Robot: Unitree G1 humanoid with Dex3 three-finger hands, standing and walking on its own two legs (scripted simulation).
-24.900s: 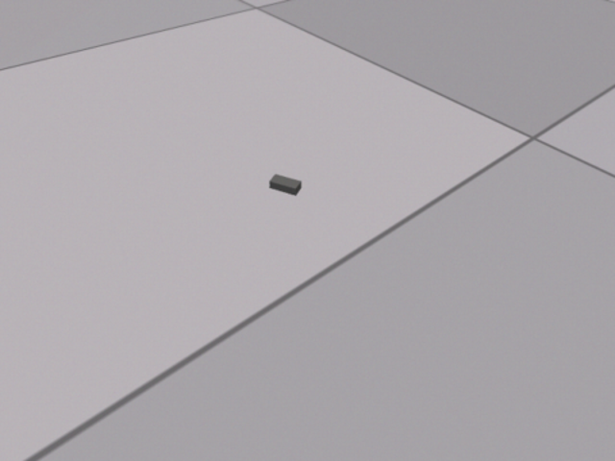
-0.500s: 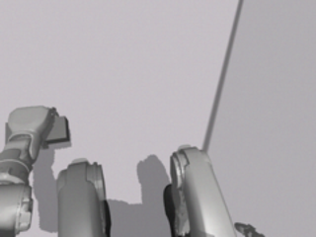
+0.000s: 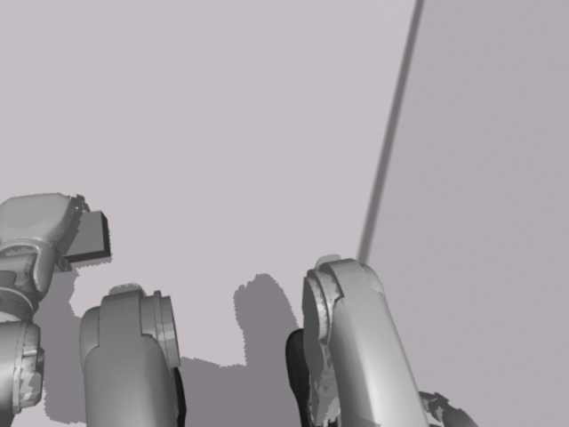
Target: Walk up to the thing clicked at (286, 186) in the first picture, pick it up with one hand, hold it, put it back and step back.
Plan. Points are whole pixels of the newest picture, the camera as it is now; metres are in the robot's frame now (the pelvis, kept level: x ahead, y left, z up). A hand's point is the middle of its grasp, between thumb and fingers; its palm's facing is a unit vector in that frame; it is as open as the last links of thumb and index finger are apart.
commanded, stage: rest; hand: left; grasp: from above
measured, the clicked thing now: (53, 241) +0.41 +0.29 -0.23
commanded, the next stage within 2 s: open in 1.06 s
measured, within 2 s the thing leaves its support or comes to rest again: rests again in 0.66 s
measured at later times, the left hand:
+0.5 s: hand (68, 243) +0.41 +0.27 -0.25, palm faces -0.49 -0.12 -0.86, open 9.2 cm
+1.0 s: hand (71, 243) +0.41 +0.28 -0.27, palm faces -0.47 -0.12 -0.87, open 9.2 cm
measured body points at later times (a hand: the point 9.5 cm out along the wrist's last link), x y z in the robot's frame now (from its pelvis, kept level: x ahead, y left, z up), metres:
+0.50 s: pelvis +0.01 +0.00 -0.03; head +0.26 +0.07 +0.34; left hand +0.43 +0.28 -0.20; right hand +0.07 -0.27 -0.13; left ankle +0.08 +0.13 -0.29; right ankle +0.10 -0.13 -0.29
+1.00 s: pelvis +0.01 +0.00 -0.03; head +0.26 +0.09 +0.33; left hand +0.43 +0.28 -0.22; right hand +0.07 -0.26 -0.12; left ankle +0.08 +0.13 -0.29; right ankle +0.10 -0.13 -0.29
